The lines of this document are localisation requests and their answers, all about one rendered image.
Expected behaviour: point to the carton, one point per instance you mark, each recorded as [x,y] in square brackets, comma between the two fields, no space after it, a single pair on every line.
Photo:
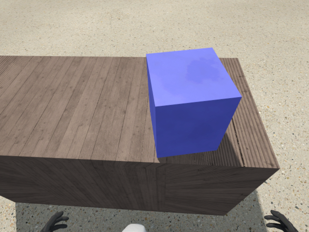
[192,101]

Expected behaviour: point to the right robot hand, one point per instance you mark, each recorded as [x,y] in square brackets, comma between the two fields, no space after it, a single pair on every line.
[284,225]

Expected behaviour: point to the left robot hand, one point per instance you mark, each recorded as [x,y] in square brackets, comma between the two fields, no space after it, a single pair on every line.
[50,225]

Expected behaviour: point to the pedestal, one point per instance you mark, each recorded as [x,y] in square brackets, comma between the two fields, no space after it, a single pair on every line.
[77,131]

